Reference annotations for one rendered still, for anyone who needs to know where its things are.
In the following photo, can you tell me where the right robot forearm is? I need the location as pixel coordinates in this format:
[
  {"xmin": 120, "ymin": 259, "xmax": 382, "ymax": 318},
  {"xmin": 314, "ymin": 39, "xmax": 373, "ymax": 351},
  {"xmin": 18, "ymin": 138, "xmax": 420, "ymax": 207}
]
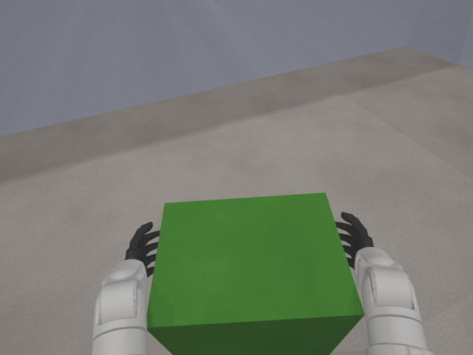
[{"xmin": 354, "ymin": 247, "xmax": 434, "ymax": 355}]

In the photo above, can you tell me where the right robot hand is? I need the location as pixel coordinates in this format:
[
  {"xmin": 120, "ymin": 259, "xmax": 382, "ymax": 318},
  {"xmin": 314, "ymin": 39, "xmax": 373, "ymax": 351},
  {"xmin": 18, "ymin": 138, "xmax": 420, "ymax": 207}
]
[{"xmin": 335, "ymin": 212, "xmax": 374, "ymax": 271}]

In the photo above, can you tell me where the left robot forearm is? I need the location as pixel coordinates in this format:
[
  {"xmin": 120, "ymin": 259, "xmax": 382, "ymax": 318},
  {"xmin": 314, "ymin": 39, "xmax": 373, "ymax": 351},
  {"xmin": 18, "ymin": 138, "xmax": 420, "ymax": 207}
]
[{"xmin": 92, "ymin": 259, "xmax": 148, "ymax": 355}]

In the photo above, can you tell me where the carton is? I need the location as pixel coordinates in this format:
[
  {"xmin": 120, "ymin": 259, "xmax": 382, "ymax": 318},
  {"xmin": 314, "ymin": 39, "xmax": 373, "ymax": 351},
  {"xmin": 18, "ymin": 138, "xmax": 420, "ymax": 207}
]
[{"xmin": 146, "ymin": 192, "xmax": 364, "ymax": 355}]

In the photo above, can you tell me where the left robot hand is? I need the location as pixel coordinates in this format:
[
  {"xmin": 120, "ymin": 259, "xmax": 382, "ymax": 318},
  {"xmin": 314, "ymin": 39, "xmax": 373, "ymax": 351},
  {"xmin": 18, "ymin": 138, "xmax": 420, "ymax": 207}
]
[{"xmin": 125, "ymin": 222, "xmax": 160, "ymax": 278}]

